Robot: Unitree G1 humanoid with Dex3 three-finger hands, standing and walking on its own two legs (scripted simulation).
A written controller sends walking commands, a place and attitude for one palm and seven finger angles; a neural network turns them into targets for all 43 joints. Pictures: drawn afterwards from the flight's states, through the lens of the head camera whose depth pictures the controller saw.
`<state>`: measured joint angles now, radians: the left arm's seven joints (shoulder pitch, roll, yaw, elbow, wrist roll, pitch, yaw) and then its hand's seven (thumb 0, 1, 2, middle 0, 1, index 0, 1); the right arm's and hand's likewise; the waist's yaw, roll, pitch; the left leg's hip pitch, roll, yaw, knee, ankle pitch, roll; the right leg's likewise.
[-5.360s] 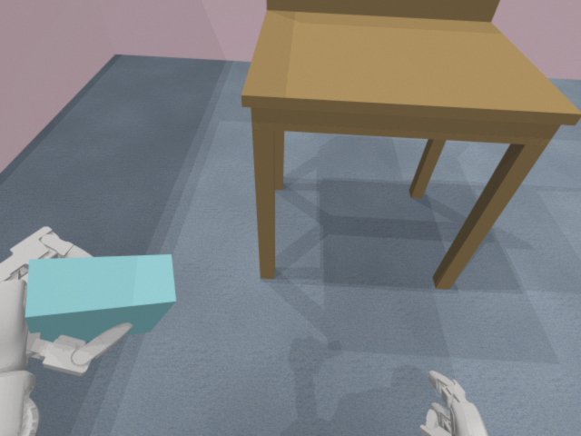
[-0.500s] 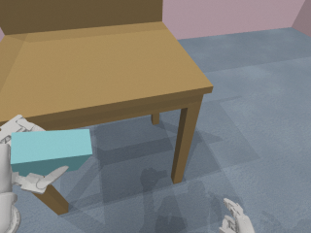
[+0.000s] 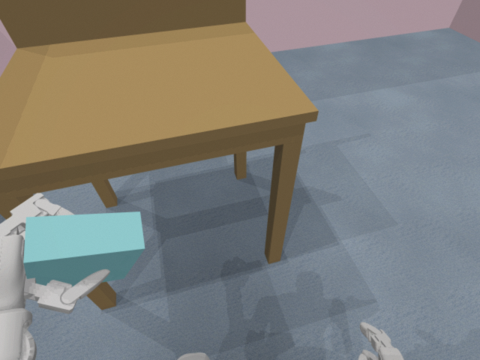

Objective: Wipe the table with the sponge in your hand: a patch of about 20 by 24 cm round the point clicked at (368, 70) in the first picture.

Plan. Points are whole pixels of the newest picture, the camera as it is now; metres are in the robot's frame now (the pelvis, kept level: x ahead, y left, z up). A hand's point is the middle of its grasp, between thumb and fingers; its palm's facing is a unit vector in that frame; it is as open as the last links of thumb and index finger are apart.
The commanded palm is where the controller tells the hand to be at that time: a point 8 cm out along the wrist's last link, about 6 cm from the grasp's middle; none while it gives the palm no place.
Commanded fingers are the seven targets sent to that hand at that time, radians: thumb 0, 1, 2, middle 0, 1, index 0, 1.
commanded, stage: come to a stop and stand still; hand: left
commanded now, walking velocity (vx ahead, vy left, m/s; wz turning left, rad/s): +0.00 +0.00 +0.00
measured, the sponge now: (100, 251) +0.22 +0.21 +0.13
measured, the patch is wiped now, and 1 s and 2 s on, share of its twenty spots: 0.00 0.00 0.00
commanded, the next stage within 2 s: look again from close up in 0.68 s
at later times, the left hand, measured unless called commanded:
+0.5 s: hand (44, 287) +0.16 +0.24 +0.16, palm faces +0.40 -0.83 -0.38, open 9.5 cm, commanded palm +0.11 +0.28 +0.18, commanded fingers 0.00 0.10 1.30 -1.20 -1.60 -1.20 -1.60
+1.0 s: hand (26, 261) +0.18 +0.27 +0.17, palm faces +0.36 -0.85 -0.39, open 9.5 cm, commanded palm +0.12 +0.30 +0.18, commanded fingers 0.00 0.10 1.30 -1.20 -1.60 -1.20 -1.60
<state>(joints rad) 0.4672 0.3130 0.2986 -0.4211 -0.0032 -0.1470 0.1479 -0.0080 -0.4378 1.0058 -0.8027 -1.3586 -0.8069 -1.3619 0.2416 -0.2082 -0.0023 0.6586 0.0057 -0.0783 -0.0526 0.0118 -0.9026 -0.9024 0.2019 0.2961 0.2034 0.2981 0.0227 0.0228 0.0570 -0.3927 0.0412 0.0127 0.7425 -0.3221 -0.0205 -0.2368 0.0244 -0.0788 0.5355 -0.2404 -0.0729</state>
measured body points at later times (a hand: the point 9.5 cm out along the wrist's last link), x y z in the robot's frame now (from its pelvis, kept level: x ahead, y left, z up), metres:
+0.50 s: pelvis -0.05 +0.00 +0.00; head -0.05 +0.00 +0.45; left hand +0.13 +0.28 +0.18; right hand +0.12 -0.22 -0.09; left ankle -0.02 +0.13 -0.73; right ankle +0.04 -0.08 -0.73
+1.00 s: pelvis -0.05 +0.03 +0.01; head -0.04 +0.03 +0.46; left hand +0.16 +0.31 +0.19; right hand +0.10 -0.21 -0.07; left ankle -0.02 +0.13 -0.73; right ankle +0.03 -0.08 -0.73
